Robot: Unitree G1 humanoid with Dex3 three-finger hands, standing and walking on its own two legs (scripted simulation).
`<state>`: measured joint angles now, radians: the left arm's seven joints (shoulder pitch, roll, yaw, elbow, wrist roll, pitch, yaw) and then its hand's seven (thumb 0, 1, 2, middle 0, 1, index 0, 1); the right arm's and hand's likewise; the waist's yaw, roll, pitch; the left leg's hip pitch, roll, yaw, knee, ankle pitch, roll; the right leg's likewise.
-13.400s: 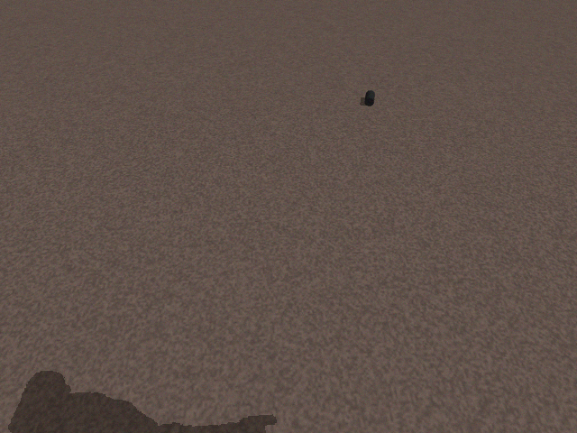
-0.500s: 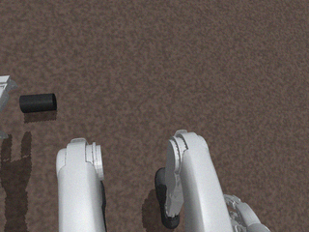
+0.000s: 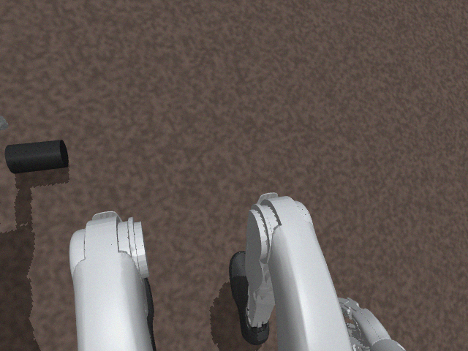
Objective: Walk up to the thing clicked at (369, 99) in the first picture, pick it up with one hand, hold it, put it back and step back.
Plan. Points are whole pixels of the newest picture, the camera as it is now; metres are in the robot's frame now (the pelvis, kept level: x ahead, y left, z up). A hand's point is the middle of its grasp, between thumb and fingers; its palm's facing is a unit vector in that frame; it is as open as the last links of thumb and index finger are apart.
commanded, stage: rise first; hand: left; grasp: from above
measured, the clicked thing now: (38, 156) +0.46 +0.33 -0.30
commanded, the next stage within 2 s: approach in 1.54 s
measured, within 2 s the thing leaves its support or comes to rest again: neither
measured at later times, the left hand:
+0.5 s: hand out of the picture +0.41 +0.36 -0.18, palm faces -0.44 -0.10 -0.89, open 13.2 cm
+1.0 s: hand out of the picture +0.40 +0.36 -0.17, palm faces -0.45 -0.10 -0.89, open 12.4 cm
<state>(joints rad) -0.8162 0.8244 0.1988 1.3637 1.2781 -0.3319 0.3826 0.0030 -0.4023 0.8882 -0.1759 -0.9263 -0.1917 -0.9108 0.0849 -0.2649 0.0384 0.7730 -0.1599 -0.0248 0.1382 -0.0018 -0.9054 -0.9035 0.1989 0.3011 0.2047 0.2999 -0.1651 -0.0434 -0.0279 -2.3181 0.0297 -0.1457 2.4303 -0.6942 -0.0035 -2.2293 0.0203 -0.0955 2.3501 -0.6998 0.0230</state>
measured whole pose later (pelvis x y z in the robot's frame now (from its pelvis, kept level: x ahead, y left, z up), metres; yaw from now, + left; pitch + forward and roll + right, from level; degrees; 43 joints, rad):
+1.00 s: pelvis +0.00 +0.00 +0.00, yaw +0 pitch +32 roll -9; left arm -0.83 0.84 0.18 1.39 1.29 -0.34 0.38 0.00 -0.25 0.78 -0.39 -0.70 -0.37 -0.73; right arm 0.09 -0.27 0.06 0.76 -0.16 -0.03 0.15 0.00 -0.91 -0.90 0.20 0.30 0.20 0.30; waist -0.18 -0.04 -0.03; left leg -2.33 0.02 -0.15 2.44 -0.68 0.00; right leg -2.23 0.02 -0.10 2.35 -0.69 0.03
